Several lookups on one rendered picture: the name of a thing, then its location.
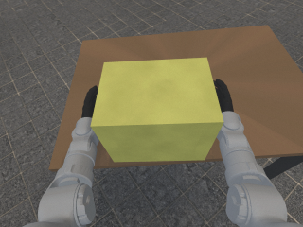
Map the carton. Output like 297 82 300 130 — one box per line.
90 57 224 163

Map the left robot hand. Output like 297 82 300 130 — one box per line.
81 85 98 118

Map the left robot forearm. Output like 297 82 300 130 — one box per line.
38 117 99 221

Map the table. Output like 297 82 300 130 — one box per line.
49 25 303 180

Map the right robot hand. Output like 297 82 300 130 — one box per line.
213 79 234 112

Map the robot right upper arm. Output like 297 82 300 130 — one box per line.
225 183 303 227

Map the right robot forearm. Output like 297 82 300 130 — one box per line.
217 111 288 221

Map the robot left upper arm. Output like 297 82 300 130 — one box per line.
23 183 96 227

